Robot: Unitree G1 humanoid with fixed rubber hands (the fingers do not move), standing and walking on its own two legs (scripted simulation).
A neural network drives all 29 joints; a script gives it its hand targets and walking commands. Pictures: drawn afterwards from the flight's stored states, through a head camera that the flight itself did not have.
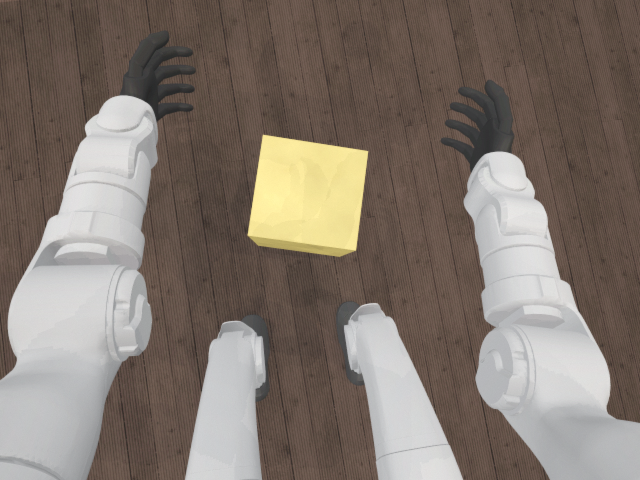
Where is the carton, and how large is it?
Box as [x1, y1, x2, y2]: [248, 135, 367, 256]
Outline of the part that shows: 263,135 248,235 258,245 337,256 355,250 367,151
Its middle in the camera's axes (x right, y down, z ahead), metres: -0.03 -0.08 +0.88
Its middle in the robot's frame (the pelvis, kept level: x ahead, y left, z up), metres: +0.48 -0.05 -0.52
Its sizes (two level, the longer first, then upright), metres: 0.210 0.200 0.250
